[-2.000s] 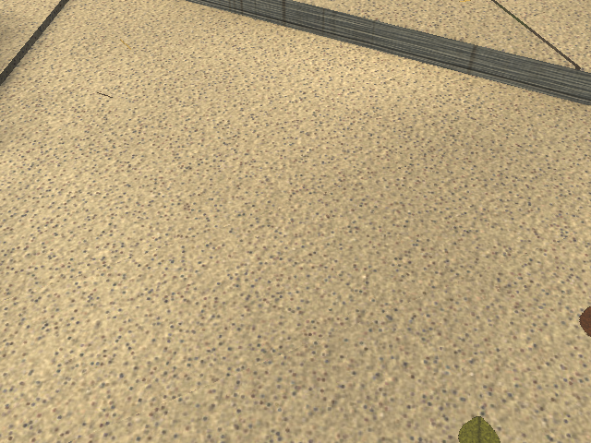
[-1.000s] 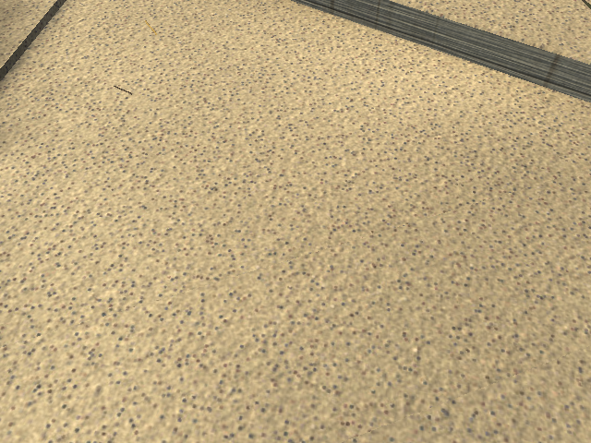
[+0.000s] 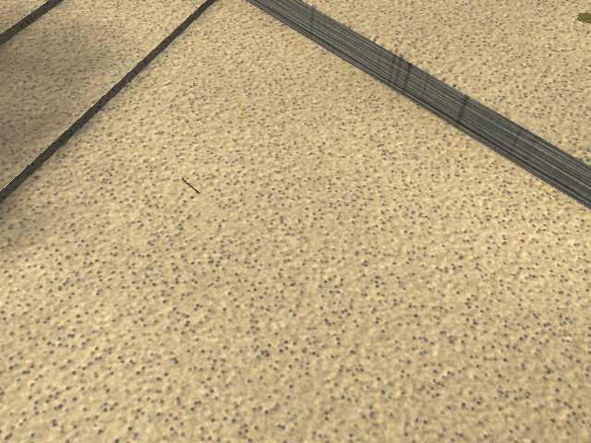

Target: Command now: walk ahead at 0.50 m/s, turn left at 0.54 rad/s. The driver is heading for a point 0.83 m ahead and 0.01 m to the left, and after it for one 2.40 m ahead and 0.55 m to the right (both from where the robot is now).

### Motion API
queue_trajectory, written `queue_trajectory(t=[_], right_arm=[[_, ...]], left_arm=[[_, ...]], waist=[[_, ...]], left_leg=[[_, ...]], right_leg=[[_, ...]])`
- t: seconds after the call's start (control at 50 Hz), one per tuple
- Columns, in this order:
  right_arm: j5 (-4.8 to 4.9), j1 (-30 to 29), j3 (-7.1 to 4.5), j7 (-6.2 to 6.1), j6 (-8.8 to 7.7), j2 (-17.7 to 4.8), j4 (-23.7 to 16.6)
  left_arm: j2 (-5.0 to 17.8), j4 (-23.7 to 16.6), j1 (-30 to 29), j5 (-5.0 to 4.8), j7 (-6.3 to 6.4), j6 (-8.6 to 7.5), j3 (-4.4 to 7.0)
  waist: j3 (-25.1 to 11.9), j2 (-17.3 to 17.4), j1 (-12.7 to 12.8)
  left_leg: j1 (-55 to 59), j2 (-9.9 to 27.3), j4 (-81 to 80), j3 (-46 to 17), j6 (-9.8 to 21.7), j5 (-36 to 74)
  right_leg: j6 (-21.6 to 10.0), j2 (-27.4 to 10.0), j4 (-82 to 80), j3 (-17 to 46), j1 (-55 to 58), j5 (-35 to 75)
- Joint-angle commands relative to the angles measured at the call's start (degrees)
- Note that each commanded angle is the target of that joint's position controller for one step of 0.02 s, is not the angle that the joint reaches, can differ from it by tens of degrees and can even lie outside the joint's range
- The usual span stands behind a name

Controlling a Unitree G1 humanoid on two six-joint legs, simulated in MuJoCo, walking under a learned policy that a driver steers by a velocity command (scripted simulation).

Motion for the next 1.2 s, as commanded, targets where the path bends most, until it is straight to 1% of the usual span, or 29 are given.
queue_trajectory(t=[0.02,0.04,0.06,0.08,0.14,0.24,0.28,0.32,0.42,0.46,0.48,0.5,0.52,0.54,0.56,0.6,0.62,0.66,0.76,0.84,0.92,0.96,0.98,1.0,1.02,1.04,1.06,1.1,1.2], right_arm=[[-0.23,19.84,-4.38,-0.56,-0.47,-16.63,0.24],[-0.45,20.58,-3.7,-0.68,-0.86,-11.77,0.41],[-0.21,16.17,-3.11,-0.87,-1.49,-9.83,-0.08],[-0.23,11.57,-2.27,-0.87,-1.67,-7.5,-1.42],[-0.48,8.68,-2.23,-1.92,-1.69,-7.69,-2.53],[0.01,11.1,-2.63,-4.19,-0.92,-9.22,-1.51],[-0.06,13.53,-2.25,-4.63,-1.0,-7.79,-0.45],[0.39,16.15,-1.9,-4.72,-1.05,-6.8,1.05],[-0.47,19.12,-2.25,-5.22,-0.63,-7.82,3.05],[-0.68,18.33,-2.34,-4.71,-0.45,-8.54,2.69],[-0.69,16.26,-2.07,-4.08,-0.41,-8.64,2.13],[-1.28,14.08,-1.08,-3.55,-0.65,-6.51,0.63],[-1.26,26.5,0.71,-3.0,-1.36,-0.27,3.33],[0.88,27.69,0.85,-3.06,-1.71,-4.17,3.43],[1.81,17.35,-0.08,-3.37,-1.88,-7.87,0.74],[-0.06,7.59,-0.34,-3.77,-2.13,-8.03,-2.3],[-1.02,8.87,-0.47,-3.74,-1.93,-7.09,-2.5],[-1.07,12.28,-0.06,-3.74,-1.43,-4.04,-1.79],[-1.62,3.69,0.89,-3.76,-1.85,-1.31,-4.61],[-0.93,-4.69,1.14,-3.02,-2.35,-0.94,-7.06],[-0.61,-9.17,0.55,-1.79,-3.54,-3.05,-9.15],[-0.68,-4.44,-0.35,-1.7,-4.16,-5.1,-8.06],[-1.15,2.6,-1.5,-2.12,-4.37,-7.46,-6.18],[-2.09,13.17,-2.68,-2.78,-4.42,-11.5,-4.88],[-2.1,17.95,-3.68,-2.72,-3.5,-15.19,-3.16],[-1.52,18.64,-2.52,-2.71,-2.98,-9.92,-3.12],[-1.21,15.22,-1.64,-2.91,-2.88,-7.39,-3.23],[-1.6,8.15,-0.65,-2.62,-3.0,-4.49,-3.11],[-2.02,4.41,-1.31,-2.54,-4.22,-5.36,-1.03]], left_arm=[[2.94,-8.7,1.9,0.56,-1.26,-4.09,-1.17],[6.4,-10.17,-5.72,-2.04,-1.33,-5.61,-0.33],[7.33,-10.76,-7.82,-2.25,-1.09,-5.97,-0.13],[7.32,-9.78,-8.44,-0.58,-0.4,-5.36,0.08],[7.16,-10.44,-6.29,1.01,-0.49,-3.76,0.65],[2.39,-13.45,-15.26,1.39,-1.61,-3.69,-1.06],[3.23,-13.38,-15.69,0.94,-2.74,-4.5,-0.82],[2.52,-15.55,-21.27,0.91,-3.37,-4.97,-1.32],[4.23,-18.12,-23.43,0.32,-3.89,-5.21,-1.33],[6.28,-16.83,-17.42,0.4,-3.33,-5.36,-0.46],[7.64,-15.06,-9.95,0.66,-3.13,-5.49,0.25],[9.12,-13.14,0.96,1.69,-2.89,-5.39,0.47],[11.39,-11.48,6.42,1.43,-2.97,-4.71,0.91],[10.2,-8.81,12.59,-1.46,-3.43,-3.86,1.21],[7.29,-10.06,7.59,-1.7,-2.88,-3.32,0.47],[5.62,-12.26,-2.76,0.51,-2.59,-2.86,-0.81],[5.29,-12.25,-4.08,1.28,-2.67,-3.05,-1.08],[4.49,-11.32,-3.89,1.11,-3.1,-3.35,-1.38],[6.66,-9.02,-0.78,-0.11,-1.5,-2.65,-0.68],[7.05,-6.7,5.15,-1.19,-1.1,-1.68,-0.55],[7.62,-5.67,7.48,-1.15,-0.6,-0.32,-0.22],[8.56,-5.88,6.26,-1.09,-0.28,0.13,0.15],[7.68,-6.44,5.48,-0.83,-0.31,0.02,-0.21],[5.18,-8.58,3.24,0.12,-0.38,-0.31,-1.2],[-0.9,-9.45,11.83,-0.77,-0.49,-1.22,-3.04],[4.61,-8.68,10.31,-1.8,-0.59,-1.52,-1.79],[7.58,-10.05,5.34,-2.32,-0.53,-1.36,-0.68],[6.34,-11.01,1.1,-1.2,-0.26,-0.54,-0.35],[2.51,-13.09,0.51,-0.97,-0.55,2.31,-0.31]], waist=[[-21.0,14.98,-5.31],[-18.1,5.7,-8.43],[-12.22,2.38,-6.64],[-8.69,-2.42,-4.67],[-5.82,-0.72,-0.69],[-3.68,0.55,-3.66],[-4.48,1.06,-4.74],[-0.81,-0.05,-6.95],[1.68,1.54,-6.91],[-1.81,1.8,-3.84],[-6.73,1.22,0.42],[-14.64,-1.27,5.28],[-23.66,-17.7,1.35],[-27.6,-16.32,4.79],[-16.6,-9.29,6.07],[-2.69,-0.59,1.99],[-2.31,-2.32,-0.45],[-3.25,-5.93,-2.53],[-2.16,-5.93,-1.01],[-1.02,-5.91,2.15],[0.68,-6.69,2.09],[-1.47,-7.76,-1.29],[-6.17,-7.15,-4.67],[-14.69,-3.01,-9.63],[-24.31,12.95,-7.05],[-22.95,10.29,-8.56],[-13.75,6.67,-8.36],[-5.11,2.47,-5.0],[-0.93,2.67,-0.81]], left_leg=[[49.57,17.87,-6.11,-40.15,20.86,12.8],[48.51,16.02,-10.37,-37.04,17.79,6.97],[41.73,13.96,-11.26,-30.33,14.97,7.63],[34.92,12.03,-12.16,-26.59,12.83,13.17],[22.94,10.2,-13.87,-21.82,13.22,25.0],[14.93,2.61,-15.57,-11.14,7.73,27.71],[17.12,2.53,-13.68,-11.01,6.01,22.85],[17.7,2.73,-13.29,-12.22,4.91,14.34],[24.83,6.81,-4.9,-17.33,5.36,16.39],[27.37,5.8,3.04,-17.5,4.47,31.33],[25.0,3.5,11.16,-16.0,3.44,36.39],[13.43,0.49,26.79,-14.3,1.89,26.37],[-5.78,-9.71,49.63,-11.02,-2.69,-26.69],[-16.91,-8.86,56.42,-13.13,-3.6,-30.46],[-22.56,-4.77,54.73,-11.35,-3.56,-25.05],[-19.04,-0.18,47.08,-6.58,-3.98,-15.7],[-14.6,1.77,43.38,-6.63,-4.2,-14.15],[-11.14,3.55,39.66,-5.31,-4.32,-14.5],[-9.32,4.1,16.45,-2.35,-6.35,3.77],[-5.39,0.63,3.19,-1.75,-6.76,13.54],[-5.28,-0.53,-2.75,-3.07,-5.34,7.38],[3.12,-1.46,-5.67,-2.21,-3.53,4.7],[14.66,-0.74,-5.7,-2.36,-1.66,5.54],[31.57,8.69,-2.47,-10.95,2.3,8.57],[50.81,22.73,-5.31,-33.63,11.09,0.81],[48.77,22.64,-9.25,-39.45,11.07,-8.91],[41.23,20.34,-11.12,-31.25,8.39,-9.81],[26.41,16.02,-15.57,-20.15,6.4,-3.41],[15.42,14.23,-22.82,-6.56,6.59,5.41]], right_leg=[[-0.25,6.29,40.89,14.68,-41.94,-13.72],[-1.89,2.73,37.36,18.83,-46.67,-6.87],[-2.75,0.16,30.47,18.89,-46.64,0.24],[-2.39,-1.72,27.41,18.47,-43.26,3.62],[0.51,-3.2,17.06,19.28,-35.71,6.01],[1.28,0.98,-6.6,14.55,-28.86,27.47],[-0.67,0.95,-9.78,16.02,-28.11,38.56],[-1.9,1.63,-16.63,15.48,-29.55,41.75],[-4.16,2.23,-19.78,16.81,-31.56,33.29],[-6.01,4.38,-19.44,14.68,-24.48,26.17],[-7.91,4.16,-18.75,14.24,-13.32,29.94],[-11.3,-2.73,-12.26,20.57,5.27,39.03],[-21.69,-17.57,-9.25,41.76,27.12,44.16],[-24.97,-21.82,-16.85,57.51,33.58,20.81],[-21.15,-18.71,-22.16,52.92,25.78,9.8],[-17.54,-14.37,-27.27,42.74,2.83,18.26],[-17.09,-12.31,-28.33,39.48,-2.91,24.15],[-16.44,-9.58,-30.12,33.75,-6.8,30.5],[-13.72,-4.8,-33.08,21.56,-9.51,40.43],[-12.3,-4.43,-32.18,22.23,-7.18,33.85],[-11.79,-7.82,-27.56,27.85,-1.14,30.08],[-10.52,-7.64,-22.77,28.68,-1.25,34.53],[-9.0,-4.62,-15.46,26.91,-4.41,38.14],[-6.6,-0.54,0.28,23.99,-14.64,28.67],[-3.27,6.52,19.56,18.35,-34.84,-3.34],[-2.75,4.14,27.41,22.51,-41.42,-9.72],[-2.56,1.99,29.63,22.15,-44.45,-4.68],[-1.93,-1.64,26.2,20.17,-41.12,2.9],[-0.54,-4.52,20.12,20.08,-36.99,10.71]])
